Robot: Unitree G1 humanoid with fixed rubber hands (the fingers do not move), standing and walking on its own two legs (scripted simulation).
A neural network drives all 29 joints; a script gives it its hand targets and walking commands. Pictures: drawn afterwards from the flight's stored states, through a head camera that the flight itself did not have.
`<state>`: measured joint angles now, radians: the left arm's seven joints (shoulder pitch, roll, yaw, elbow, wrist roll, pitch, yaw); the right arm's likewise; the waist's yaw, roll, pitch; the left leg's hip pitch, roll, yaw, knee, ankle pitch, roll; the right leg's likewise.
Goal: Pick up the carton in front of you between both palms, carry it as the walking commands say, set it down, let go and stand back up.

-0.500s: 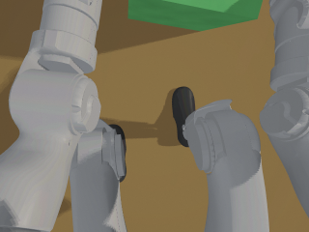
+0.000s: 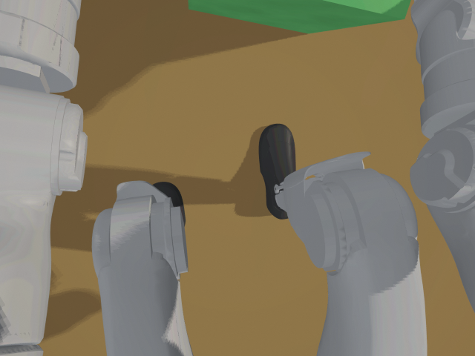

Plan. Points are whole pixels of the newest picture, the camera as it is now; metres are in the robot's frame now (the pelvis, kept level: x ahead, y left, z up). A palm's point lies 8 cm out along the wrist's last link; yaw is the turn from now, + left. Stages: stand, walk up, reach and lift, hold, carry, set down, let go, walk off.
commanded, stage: set down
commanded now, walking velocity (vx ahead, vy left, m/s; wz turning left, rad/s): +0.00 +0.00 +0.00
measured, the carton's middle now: out of the picture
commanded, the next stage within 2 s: let go in 1.04 s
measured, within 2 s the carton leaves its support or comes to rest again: neither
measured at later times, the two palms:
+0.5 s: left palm out of the picture +0.64 +0.06 -0.02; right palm out of the picture +0.51 -0.29 -0.03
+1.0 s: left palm out of the picture +0.65 +0.07 +0.12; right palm out of the picture +0.51 -0.30 +0.12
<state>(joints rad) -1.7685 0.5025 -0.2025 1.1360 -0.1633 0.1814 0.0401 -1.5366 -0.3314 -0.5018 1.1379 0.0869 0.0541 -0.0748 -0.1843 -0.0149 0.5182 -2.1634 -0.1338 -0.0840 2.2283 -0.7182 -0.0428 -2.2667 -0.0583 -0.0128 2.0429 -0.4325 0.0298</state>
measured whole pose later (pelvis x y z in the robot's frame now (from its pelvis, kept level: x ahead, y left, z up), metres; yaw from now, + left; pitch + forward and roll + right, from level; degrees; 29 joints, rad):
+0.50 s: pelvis +0.00 +0.00 +0.08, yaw -1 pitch +44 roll +0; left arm -1.72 0.50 0.01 1.17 -0.04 0.29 0.00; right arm -1.42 -0.23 -0.43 0.85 0.07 0.25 -0.14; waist -0.22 0.05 0.22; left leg -2.04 -0.07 -0.03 1.92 -0.64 -0.01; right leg -2.16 -0.01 0.04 1.76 -0.36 0.04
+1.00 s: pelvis +0.03 +0.00 +0.21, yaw +0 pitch +48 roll +1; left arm -1.52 0.45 0.09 1.02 0.03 0.34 -0.04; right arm -1.20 -0.18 -0.47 0.67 0.02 0.31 -0.09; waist -0.22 0.06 0.04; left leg -1.73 -0.07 -0.05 1.40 -0.50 -0.02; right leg -1.83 -0.02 0.02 1.27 -0.28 0.02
